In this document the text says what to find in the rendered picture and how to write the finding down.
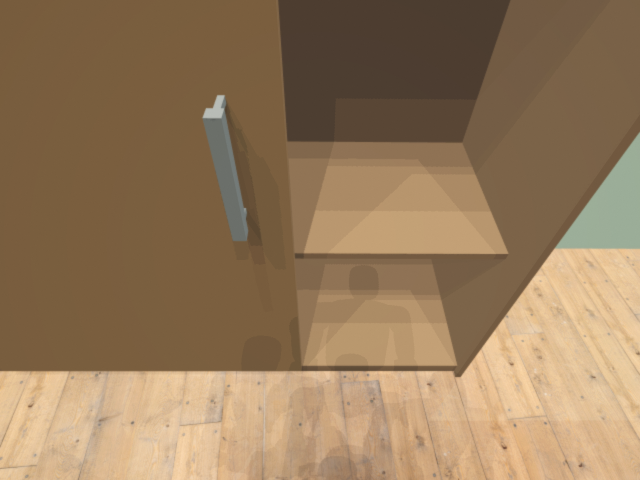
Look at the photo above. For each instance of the handle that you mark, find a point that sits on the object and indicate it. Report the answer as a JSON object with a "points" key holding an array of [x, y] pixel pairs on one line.
{"points": [[217, 132]]}

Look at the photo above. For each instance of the wardrobe door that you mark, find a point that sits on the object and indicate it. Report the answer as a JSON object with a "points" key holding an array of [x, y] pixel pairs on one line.
{"points": [[115, 248]]}

